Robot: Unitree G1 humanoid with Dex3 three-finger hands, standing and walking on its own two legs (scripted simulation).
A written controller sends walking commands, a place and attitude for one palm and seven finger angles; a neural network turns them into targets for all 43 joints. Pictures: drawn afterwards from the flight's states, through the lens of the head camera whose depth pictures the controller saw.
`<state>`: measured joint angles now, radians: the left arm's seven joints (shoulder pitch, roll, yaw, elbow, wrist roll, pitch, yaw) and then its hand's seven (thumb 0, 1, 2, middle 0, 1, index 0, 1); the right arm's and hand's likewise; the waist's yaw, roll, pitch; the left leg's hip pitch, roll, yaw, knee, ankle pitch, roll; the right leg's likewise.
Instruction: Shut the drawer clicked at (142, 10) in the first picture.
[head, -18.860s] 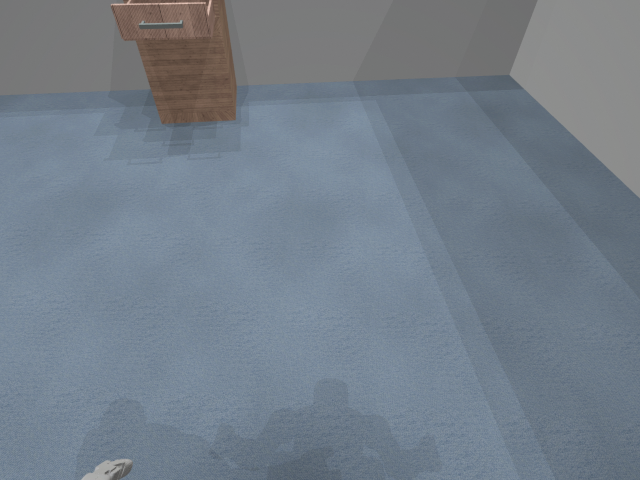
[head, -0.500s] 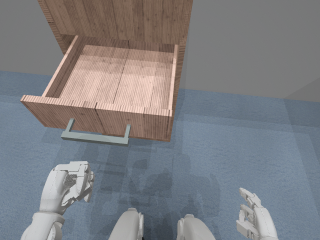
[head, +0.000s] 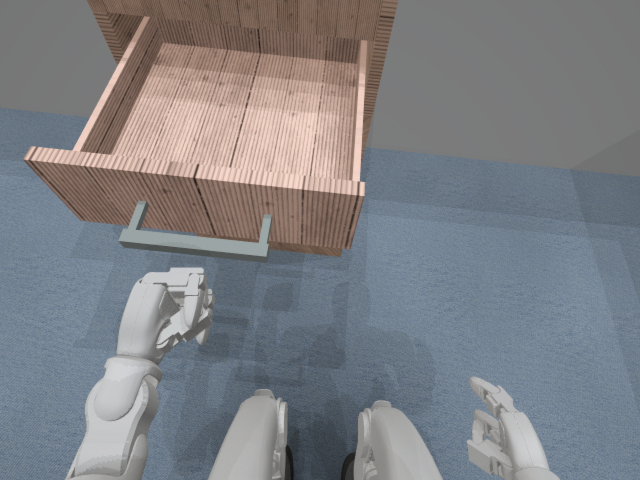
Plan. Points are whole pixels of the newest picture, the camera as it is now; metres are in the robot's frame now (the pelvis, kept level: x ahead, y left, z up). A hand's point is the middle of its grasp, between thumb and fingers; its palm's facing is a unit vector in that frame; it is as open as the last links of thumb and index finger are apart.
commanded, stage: bring the fist close to the handle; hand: left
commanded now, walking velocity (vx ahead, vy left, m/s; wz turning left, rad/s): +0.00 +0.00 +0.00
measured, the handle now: (200, 231) +0.40 +0.17 +0.02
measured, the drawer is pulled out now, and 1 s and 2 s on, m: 0.28 0.27 0.13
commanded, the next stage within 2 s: push the drawer shut in 0.28 s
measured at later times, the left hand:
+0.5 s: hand (206, 308) +0.31 +0.15 +0.02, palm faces -0.08 -1.00 -0.03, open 3.3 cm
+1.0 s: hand (211, 285) +0.34 +0.15 +0.01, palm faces -0.07 -1.00 -0.06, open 2.8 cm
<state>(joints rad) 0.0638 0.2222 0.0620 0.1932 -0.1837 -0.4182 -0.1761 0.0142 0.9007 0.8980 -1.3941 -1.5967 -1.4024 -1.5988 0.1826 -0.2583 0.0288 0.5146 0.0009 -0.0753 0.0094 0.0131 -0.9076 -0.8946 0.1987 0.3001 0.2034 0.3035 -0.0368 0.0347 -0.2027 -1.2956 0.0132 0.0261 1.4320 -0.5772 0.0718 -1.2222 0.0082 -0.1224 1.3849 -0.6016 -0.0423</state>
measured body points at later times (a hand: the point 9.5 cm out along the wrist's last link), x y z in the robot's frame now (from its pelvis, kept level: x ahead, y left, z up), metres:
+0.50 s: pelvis +0.01 +0.00 +0.01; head +0.13 +0.02 +0.44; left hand +0.31 +0.20 +0.02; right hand +0.20 -0.24 -0.09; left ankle +0.05 +0.08 -0.59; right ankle +0.03 -0.10 -0.59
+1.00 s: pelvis +0.00 -0.01 +0.00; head +0.12 +0.01 +0.43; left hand +0.34 +0.21 +0.01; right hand +0.16 -0.26 -0.11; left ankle +0.05 +0.08 -0.59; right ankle +0.03 -0.10 -0.59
